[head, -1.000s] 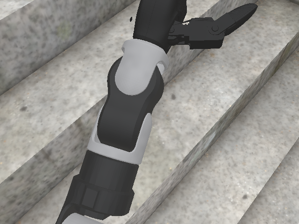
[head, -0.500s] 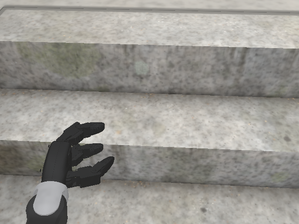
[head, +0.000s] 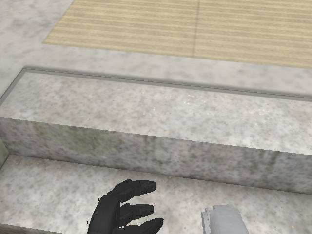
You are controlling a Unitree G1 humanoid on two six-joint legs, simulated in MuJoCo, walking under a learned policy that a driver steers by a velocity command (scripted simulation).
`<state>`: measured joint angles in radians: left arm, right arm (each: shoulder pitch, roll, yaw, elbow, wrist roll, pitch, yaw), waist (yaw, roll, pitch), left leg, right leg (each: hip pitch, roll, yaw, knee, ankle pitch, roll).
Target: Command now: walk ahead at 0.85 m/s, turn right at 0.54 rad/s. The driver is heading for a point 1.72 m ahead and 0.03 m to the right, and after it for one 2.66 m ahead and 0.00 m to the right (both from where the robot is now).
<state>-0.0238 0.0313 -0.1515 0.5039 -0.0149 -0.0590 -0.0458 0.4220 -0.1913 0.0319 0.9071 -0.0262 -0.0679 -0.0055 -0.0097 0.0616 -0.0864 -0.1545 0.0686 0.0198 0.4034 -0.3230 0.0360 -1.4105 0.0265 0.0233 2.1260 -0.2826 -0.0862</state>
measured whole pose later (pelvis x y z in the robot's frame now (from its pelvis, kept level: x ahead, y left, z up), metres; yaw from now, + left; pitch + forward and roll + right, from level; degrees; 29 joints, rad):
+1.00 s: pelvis +0.35 -0.15 +0.37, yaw +8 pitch +2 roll -2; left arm 0.16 0.12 -0.05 0.63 -0.01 0.04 0.04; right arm 0.11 -0.19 -0.01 0.54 -0.01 0.08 -0.07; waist 0.02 -0.01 -0.06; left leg -0.46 -0.17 -0.33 0.73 -0.28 0.00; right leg -0.59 0.06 0.08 1.03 -0.30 0.07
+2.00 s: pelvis +0.39 -0.26 +0.36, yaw -4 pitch +1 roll +2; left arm 0.27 0.21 0.01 0.56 0.02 0.08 0.02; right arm 0.06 -0.26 -0.04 0.61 -0.01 0.02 -0.03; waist 0.05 0.08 -0.01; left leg -0.65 0.04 -0.03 1.52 -0.37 -0.13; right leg -0.40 0.03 0.06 0.82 -0.44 -0.04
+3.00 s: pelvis +0.41 -0.33 +0.37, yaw +29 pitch +2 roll +0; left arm 0.32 0.20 0.02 0.62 0.04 0.03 0.06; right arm 0.23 -0.25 -0.04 0.59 0.05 0.03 -0.01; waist 0.05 0.06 -0.07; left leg -0.73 -0.11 -0.15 1.67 -0.36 -0.11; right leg -0.21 0.03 -0.05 0.64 -0.47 -0.07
